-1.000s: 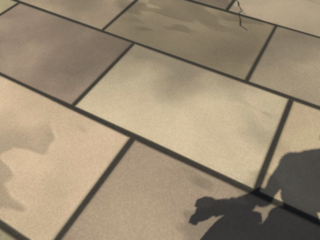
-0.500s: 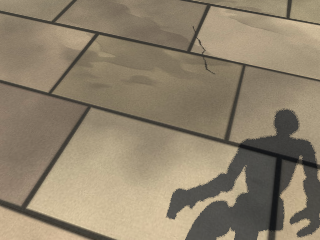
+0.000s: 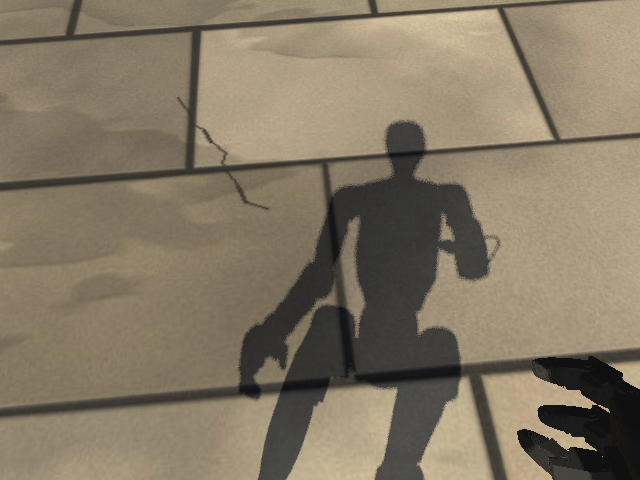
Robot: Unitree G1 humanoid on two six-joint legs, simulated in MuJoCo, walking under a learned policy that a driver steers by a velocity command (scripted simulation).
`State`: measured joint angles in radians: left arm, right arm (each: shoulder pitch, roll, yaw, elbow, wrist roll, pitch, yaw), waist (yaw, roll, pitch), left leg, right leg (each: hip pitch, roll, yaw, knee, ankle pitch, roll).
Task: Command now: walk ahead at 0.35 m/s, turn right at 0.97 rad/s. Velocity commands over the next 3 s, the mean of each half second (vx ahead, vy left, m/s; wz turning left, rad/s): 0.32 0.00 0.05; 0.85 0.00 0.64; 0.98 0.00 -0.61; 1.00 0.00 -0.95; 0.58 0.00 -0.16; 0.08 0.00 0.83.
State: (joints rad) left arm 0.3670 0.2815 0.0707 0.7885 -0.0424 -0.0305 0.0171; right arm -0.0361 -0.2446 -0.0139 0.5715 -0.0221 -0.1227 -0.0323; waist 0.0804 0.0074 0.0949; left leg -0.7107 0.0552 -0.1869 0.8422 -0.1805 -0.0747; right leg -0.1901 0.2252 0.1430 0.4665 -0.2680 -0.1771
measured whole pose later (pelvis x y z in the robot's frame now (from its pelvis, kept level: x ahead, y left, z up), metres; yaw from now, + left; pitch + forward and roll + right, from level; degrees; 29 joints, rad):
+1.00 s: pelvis +0.45 +0.23 -0.02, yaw +25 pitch +2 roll +0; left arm 0.41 0.27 0.03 0.83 0.00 -0.07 -0.01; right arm 0.18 -0.30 -0.03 0.68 -0.05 -0.04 0.04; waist 0.06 0.00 0.02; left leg -0.42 -0.02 0.10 0.71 -0.32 0.07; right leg -0.32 -0.11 0.05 1.33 -0.34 -0.04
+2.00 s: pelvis +1.32 +0.45 +0.00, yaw -24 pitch +2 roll +3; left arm 0.11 0.39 0.06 0.67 0.04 0.00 -0.06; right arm 0.40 -0.34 -0.06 0.80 -0.03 -0.09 -0.01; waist -0.04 -0.06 0.01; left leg -0.14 0.01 0.15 0.39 -0.28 -0.03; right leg -0.68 -0.03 0.00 1.28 -0.23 -0.09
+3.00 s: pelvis +1.78 +0.25 +0.00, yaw +0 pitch +4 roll -2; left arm -0.02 0.28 0.06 0.73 -0.01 -0.01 0.02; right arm 0.20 -0.33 -0.11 0.58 0.02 0.05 -0.04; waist -0.03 0.01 0.06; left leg -0.41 -0.13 -0.17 0.48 -0.12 0.06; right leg -0.54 0.04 0.18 0.81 -0.33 0.07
